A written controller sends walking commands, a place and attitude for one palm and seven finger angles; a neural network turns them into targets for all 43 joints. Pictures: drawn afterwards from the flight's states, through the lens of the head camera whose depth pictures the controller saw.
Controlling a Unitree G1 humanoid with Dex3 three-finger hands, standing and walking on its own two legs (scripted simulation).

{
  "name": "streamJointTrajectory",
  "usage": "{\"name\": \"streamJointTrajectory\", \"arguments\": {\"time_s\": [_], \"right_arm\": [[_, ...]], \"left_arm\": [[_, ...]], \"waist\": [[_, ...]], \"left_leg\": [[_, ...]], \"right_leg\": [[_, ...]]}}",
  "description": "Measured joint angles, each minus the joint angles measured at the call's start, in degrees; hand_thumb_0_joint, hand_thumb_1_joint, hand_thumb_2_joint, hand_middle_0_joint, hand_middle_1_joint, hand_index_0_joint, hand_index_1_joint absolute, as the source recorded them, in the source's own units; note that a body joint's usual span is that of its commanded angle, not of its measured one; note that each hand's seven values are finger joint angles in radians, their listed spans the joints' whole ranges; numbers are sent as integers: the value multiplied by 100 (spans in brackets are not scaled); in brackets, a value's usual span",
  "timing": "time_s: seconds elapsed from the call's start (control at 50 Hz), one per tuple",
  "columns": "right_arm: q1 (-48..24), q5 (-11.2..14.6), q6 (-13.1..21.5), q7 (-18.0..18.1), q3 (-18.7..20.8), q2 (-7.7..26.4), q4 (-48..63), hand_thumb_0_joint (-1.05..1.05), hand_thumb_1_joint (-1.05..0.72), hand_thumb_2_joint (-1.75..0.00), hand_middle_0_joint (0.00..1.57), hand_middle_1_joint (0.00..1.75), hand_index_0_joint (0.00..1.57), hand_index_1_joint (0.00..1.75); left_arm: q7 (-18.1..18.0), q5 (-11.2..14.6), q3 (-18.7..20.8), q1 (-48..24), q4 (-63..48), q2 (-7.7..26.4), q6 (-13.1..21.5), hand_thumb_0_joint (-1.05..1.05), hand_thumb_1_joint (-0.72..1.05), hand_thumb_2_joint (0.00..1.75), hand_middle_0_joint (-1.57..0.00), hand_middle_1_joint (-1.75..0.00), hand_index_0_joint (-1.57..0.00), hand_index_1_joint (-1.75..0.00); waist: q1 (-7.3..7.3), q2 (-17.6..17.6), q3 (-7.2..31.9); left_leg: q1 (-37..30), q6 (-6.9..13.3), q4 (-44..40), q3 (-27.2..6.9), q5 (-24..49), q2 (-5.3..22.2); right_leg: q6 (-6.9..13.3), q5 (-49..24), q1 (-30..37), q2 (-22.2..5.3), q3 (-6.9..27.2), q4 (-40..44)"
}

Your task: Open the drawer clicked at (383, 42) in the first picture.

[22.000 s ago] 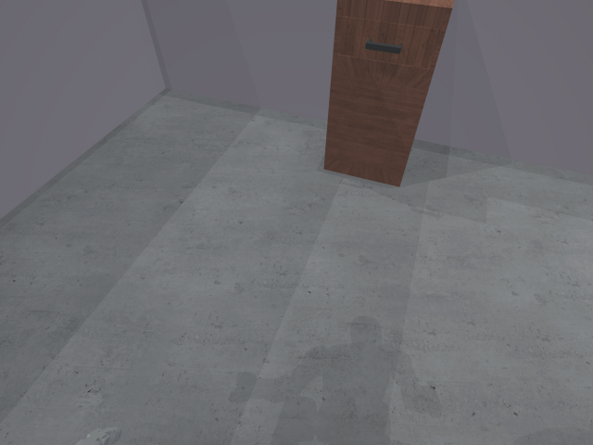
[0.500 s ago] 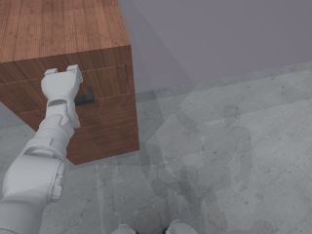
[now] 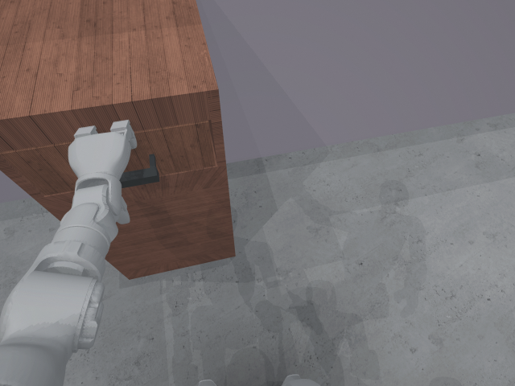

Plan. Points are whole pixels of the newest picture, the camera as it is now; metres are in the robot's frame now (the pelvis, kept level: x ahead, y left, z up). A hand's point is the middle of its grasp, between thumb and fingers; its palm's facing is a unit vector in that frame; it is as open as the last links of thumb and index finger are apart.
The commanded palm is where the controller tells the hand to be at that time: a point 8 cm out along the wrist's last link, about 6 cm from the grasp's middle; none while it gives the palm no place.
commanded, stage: re-aim the fingers above the handle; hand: left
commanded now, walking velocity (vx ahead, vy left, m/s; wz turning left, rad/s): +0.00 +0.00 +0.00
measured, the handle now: (122, 172) +0.52 +0.23 -0.05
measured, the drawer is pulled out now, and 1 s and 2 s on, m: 0.00 0.00 0.00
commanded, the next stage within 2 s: lower the fingers behind the handle in 1.56 s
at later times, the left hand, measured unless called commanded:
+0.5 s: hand (114, 173) +0.48 +0.21 +0.01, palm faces -0.04 -0.02 -1.00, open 13.6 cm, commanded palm +0.47 +0.25 +0.07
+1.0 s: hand (114, 173) +0.48 +0.22 +0.01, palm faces -0.03 -0.02 -1.00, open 13.5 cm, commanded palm +0.47 +0.24 +0.06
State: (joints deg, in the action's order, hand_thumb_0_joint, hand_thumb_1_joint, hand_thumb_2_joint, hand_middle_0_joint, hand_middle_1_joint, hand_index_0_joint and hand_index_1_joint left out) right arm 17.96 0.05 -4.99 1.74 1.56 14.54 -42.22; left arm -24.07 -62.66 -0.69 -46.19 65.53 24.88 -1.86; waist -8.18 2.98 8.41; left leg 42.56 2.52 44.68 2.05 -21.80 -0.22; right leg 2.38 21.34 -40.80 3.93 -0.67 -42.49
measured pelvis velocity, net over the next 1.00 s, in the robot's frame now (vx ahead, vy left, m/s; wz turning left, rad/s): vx -0.03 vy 0.01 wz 0.00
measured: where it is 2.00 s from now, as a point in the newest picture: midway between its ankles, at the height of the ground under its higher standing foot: outside the picture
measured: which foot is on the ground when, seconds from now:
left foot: down 0.00-1.00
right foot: down 0.00-1.00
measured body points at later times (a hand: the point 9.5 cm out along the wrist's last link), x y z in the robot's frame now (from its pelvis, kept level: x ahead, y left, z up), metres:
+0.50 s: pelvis -0.02 +0.00 +0.00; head +0.09 +0.00 +0.43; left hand +0.47 +0.21 +0.06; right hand -0.02 -0.27 -0.13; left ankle -0.02 +0.09 -0.70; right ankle -0.02 -0.09 -0.70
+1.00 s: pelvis -0.03 +0.01 -0.01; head +0.08 +0.01 +0.43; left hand +0.47 +0.21 +0.06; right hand -0.03 -0.26 -0.13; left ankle -0.02 +0.09 -0.70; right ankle -0.02 -0.09 -0.70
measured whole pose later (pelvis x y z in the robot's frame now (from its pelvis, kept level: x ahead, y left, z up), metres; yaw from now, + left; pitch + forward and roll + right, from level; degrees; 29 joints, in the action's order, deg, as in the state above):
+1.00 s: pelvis -0.03 +0.01 -0.01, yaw +0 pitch +21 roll -2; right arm 19.6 -0.1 -3.3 2.2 0.1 15.0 -42.0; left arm -25.3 -64.1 -0.3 -54.1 73.1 26.9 -2.4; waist -10.7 3.0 8.2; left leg 49.0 3.4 48.4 2.2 -20.6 -0.4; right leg 1.6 20.1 -47.0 3.6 -0.9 -45.8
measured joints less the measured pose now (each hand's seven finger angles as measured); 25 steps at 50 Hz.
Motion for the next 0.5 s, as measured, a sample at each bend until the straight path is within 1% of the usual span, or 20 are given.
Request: {"name": "streamJointTrajectory", "arguments": {"time_s": [0.14,0.26,0.5], "right_arm": [[68,3,2,7,-1,28,-50,0,-90,-89,21,30,20,30],[104,10,41,13,-6,51,-53,0,-90,-89,21,30,20,30],[170,-6,140,-9,-27,28,-58,0,-90,-89,21,30,20,30]], "left_arm": [[29,-18,51,-54,92,60,68,0,-48,30,-39,-121,-37,-120],[-14,-40,40,-175,236,113,87,0,-48,30,-39,-121,-37,-120],[-88,-70,10,-455,507,128,0,0,-48,30,-39,-122,-37,-121]], "waist": [[-32,-15,-4],[-75,-7,-14],[-142,0,5]], "left_leg": [[17,-10,-8,-3,25,6],[113,-7,44,-14,43,6],[341,17,184,-27,68,-7]], "right_leg": [[11,-21,-22,6,-4,1],[9,-39,-110,4,-19,-45],[-11,-61,-325,-13,-43,-172]]}}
